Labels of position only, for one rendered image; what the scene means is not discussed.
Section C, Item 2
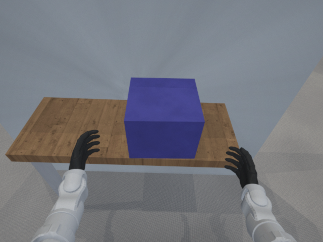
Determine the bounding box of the right robot hand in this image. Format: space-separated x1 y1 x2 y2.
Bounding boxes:
224 147 258 188

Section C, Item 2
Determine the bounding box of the carton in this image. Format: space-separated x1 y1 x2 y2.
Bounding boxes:
124 78 205 159

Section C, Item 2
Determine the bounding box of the table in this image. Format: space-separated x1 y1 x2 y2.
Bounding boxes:
5 97 239 196

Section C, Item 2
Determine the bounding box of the right robot forearm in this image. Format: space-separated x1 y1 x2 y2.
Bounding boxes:
241 184 297 242

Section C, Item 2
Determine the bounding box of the left robot forearm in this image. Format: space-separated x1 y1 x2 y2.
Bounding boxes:
31 169 88 242

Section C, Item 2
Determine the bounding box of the left robot hand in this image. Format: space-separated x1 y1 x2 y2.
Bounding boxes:
69 130 100 170

